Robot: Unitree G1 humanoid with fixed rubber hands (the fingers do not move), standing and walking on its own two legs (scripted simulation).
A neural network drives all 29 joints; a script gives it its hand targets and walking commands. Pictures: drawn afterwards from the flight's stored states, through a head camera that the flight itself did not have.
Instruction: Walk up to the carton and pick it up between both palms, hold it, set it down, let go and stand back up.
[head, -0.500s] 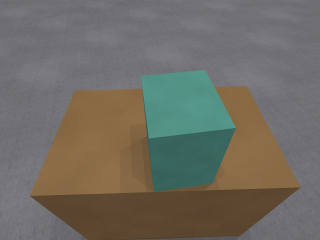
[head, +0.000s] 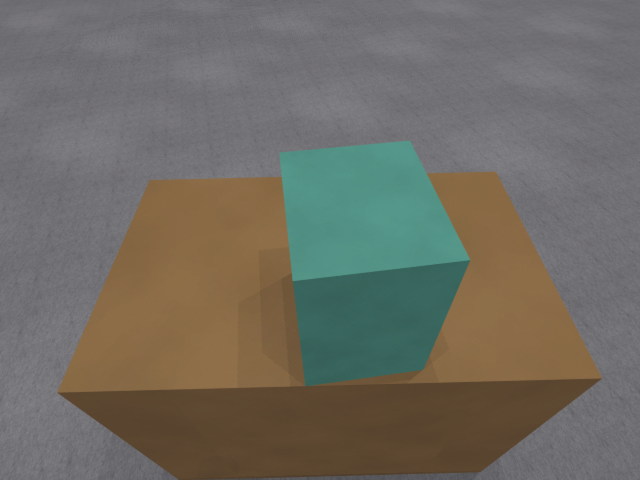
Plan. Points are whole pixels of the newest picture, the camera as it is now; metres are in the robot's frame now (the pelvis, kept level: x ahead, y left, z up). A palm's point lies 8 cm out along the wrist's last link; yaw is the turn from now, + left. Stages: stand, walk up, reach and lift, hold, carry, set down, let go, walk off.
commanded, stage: stand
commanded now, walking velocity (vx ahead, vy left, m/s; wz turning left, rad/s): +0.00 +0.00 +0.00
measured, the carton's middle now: (355, 267) +0.41 -0.02 +0.02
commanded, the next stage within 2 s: none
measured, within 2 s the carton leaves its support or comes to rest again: neither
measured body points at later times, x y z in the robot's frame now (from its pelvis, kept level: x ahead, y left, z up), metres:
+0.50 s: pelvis +0.00 +0.00 +0.00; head +0.01 +0.00 +0.45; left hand +0.04 +0.26 -0.13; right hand +0.05 -0.26 -0.13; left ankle +0.03 +0.11 -0.74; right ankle +0.00 -0.12 -0.74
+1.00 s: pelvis +0.01 +0.00 +0.00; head +0.01 +0.00 +0.45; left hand +0.03 +0.26 -0.13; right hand +0.04 -0.26 -0.13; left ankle +0.03 +0.11 -0.74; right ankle +0.00 -0.12 -0.74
